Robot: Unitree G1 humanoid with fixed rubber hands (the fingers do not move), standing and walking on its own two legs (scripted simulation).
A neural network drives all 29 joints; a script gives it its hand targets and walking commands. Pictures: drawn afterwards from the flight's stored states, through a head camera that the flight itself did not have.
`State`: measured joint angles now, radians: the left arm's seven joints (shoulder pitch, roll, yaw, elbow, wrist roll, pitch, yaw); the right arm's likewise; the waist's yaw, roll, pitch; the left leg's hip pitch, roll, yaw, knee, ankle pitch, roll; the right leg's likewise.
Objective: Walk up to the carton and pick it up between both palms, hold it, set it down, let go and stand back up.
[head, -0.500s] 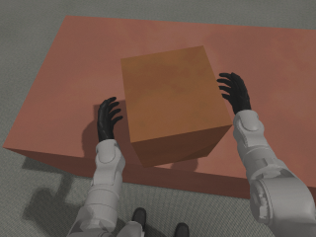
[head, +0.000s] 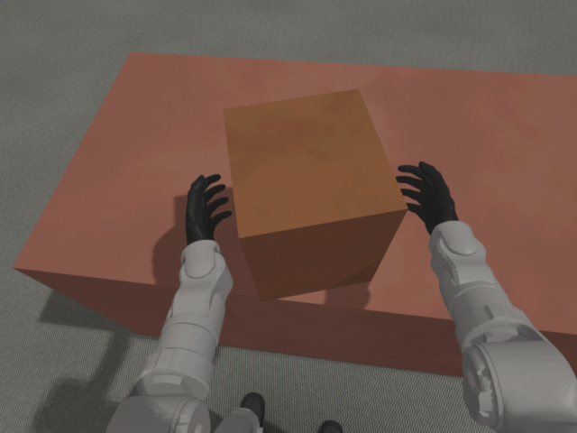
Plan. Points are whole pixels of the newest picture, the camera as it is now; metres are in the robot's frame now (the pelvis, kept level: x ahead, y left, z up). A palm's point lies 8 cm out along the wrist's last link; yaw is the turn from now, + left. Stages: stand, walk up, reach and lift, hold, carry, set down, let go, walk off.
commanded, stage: set down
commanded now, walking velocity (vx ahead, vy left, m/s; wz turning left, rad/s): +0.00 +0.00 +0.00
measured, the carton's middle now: (305, 204) +0.46 +0.06 -0.03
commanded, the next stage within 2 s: none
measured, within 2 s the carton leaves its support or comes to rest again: neither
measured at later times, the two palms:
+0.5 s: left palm (186, 279) +0.30 +0.20 -0.01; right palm (459, 252) +0.40 -0.17 -0.01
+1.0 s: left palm (178, 321) +0.25 +0.20 -0.02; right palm (478, 315) +0.32 -0.20 -0.04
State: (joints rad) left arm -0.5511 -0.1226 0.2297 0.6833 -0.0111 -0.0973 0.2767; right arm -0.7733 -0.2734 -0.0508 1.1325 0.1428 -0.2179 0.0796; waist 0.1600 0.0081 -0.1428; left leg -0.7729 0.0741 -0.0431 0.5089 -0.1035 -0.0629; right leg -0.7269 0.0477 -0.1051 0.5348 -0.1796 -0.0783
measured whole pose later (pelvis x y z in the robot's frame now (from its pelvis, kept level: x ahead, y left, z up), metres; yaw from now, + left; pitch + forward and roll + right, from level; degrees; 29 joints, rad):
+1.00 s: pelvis -0.02 -0.01 +0.00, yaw +0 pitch +16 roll +0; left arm -0.13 -0.07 0.09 0.47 -0.04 -0.20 0.27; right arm -0.30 -0.31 -0.05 0.94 0.22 -0.42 0.17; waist 0.16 -0.03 -0.11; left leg -0.71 0.08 -0.04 0.53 -0.10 -0.06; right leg -0.68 0.05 -0.10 0.59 -0.20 -0.09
